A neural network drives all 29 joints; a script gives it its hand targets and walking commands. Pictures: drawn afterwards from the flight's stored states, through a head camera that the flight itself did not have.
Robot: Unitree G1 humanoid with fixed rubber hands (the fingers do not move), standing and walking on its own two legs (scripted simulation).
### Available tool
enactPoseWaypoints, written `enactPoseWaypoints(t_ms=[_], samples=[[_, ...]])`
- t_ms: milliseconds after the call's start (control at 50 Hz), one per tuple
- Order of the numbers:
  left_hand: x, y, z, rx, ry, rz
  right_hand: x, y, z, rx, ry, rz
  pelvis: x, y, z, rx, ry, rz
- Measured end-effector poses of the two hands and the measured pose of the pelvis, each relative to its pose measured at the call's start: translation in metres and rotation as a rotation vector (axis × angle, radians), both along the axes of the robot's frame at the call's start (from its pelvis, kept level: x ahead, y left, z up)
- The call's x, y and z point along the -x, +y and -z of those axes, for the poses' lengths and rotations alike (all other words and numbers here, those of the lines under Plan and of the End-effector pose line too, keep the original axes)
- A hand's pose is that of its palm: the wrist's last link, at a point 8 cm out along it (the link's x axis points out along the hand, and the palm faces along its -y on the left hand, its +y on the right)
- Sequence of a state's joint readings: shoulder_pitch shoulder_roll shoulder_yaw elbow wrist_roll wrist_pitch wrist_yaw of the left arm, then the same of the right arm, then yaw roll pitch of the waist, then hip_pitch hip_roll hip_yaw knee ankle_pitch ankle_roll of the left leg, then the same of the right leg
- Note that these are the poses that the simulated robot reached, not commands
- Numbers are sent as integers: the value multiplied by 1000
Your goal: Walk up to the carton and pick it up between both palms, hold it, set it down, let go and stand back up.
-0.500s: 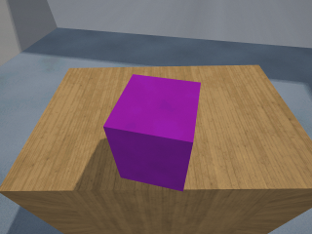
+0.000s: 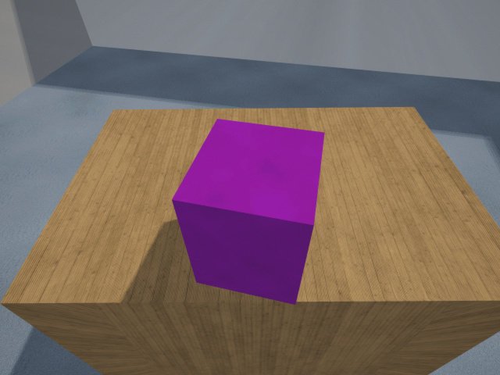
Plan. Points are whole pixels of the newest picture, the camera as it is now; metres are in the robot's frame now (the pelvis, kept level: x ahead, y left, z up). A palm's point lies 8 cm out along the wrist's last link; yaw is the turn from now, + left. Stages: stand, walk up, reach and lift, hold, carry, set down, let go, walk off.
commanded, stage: stand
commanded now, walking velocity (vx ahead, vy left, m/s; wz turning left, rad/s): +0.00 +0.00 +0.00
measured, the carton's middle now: (256, 212) +0.41 +0.01 +0.03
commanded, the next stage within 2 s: none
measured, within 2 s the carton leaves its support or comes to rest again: neither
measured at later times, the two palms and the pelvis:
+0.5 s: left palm out of the picture +0.06 +0.30 -0.11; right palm out of the picture +0.04 -0.31 -0.11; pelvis +0.00 +0.00 +0.00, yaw +0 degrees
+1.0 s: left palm out of the picture +0.06 +0.30 -0.11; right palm out of the picture +0.04 -0.31 -0.11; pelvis +0.00 +0.00 +0.00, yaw +0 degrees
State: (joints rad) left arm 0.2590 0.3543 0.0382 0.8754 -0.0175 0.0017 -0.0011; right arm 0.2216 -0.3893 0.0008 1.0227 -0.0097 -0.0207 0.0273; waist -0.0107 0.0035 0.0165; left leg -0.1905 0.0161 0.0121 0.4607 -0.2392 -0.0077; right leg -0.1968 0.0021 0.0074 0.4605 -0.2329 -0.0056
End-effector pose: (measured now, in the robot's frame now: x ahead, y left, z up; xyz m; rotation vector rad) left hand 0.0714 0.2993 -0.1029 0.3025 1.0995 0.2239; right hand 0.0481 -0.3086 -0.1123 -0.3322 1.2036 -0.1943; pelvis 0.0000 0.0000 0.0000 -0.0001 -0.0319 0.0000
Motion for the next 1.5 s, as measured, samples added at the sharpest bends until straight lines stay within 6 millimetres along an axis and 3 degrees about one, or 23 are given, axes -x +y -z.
enactPoseWaypoints(t_ms=[1500], samples=[[14,6,6,8,41,-15,11,5,-2,4,20,5,5,4,-1,6,-2,1]])
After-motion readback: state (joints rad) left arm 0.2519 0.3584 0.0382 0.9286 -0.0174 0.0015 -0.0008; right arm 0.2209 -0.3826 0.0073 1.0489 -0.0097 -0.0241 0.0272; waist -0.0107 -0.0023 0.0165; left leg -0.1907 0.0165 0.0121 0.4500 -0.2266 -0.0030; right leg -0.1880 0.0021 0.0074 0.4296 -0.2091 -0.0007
